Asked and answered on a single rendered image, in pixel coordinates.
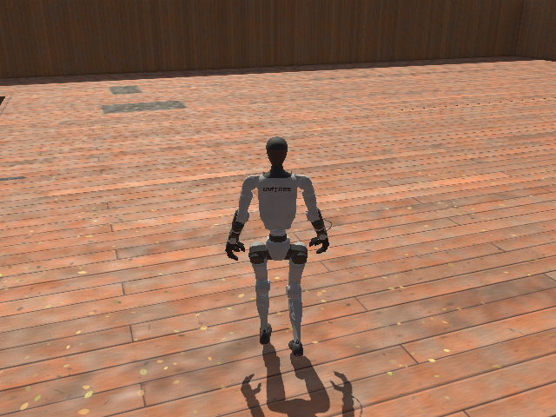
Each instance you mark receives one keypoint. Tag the left robot forearm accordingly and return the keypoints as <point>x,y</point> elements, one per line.
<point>235,230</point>

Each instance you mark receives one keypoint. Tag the robot left hand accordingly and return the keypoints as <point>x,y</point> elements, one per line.
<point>235,247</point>

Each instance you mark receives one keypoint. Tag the right robot forearm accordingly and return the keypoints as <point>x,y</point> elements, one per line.
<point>319,227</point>

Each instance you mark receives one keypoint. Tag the robot left upper arm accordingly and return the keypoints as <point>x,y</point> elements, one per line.
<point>246,195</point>

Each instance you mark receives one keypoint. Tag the robot right upper arm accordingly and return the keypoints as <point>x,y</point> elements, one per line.
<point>304,182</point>

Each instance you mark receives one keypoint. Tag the right robot shin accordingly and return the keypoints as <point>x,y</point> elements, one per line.
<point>295,315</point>

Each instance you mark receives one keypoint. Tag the robot right thigh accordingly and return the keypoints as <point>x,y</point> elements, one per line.
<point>298,258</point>

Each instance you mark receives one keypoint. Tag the robot right hand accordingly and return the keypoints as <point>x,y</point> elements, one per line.
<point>315,241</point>

